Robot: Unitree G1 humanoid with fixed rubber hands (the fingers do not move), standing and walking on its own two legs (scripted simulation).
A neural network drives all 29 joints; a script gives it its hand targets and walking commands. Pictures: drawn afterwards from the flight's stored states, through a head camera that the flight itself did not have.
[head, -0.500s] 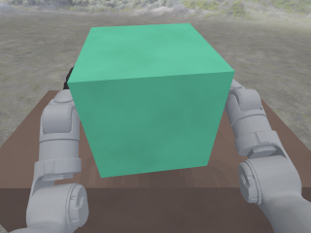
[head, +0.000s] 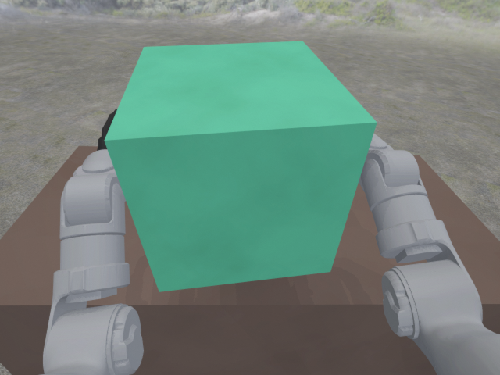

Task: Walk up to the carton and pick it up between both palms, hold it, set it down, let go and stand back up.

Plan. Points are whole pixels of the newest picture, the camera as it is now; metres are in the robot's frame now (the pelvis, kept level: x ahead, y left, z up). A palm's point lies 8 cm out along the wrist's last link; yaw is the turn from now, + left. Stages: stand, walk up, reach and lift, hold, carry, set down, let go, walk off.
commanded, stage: hold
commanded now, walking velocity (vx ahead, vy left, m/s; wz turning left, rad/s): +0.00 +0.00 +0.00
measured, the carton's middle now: (235, 157) +0.38 +0.00 +0.22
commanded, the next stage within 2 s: none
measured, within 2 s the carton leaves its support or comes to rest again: neither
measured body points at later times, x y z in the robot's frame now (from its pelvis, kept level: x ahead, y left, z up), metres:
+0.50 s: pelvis +0.00 +0.00 +0.00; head -0.08 +0.01 +0.44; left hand +0.37 +0.18 +0.24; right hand +0.39 -0.18 +0.26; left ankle +0.02 +0.12 -0.75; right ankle +0.01 -0.13 -0.75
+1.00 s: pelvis +0.00 +0.00 +0.00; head -0.07 +0.01 +0.44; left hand +0.38 +0.18 +0.24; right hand +0.39 -0.18 +0.26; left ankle +0.02 +0.12 -0.75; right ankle +0.01 -0.13 -0.75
